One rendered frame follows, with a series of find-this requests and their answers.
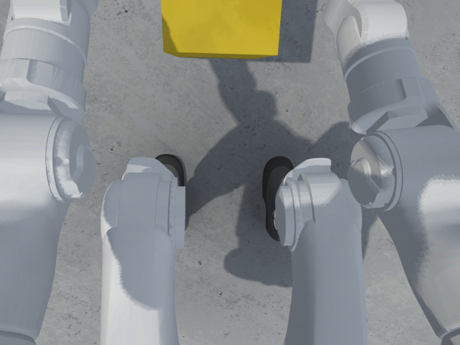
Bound left robot forearm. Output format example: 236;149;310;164
0;0;98;121

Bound carton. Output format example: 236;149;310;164
161;0;282;59

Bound right robot foot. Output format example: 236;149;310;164
262;156;294;242

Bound right robot forearm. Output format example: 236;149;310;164
323;0;460;134

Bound left robot thigh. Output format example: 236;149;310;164
100;172;185;345

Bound right robot upper arm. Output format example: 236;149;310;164
347;125;460;345

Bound left robot upper arm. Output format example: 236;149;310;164
0;112;96;345

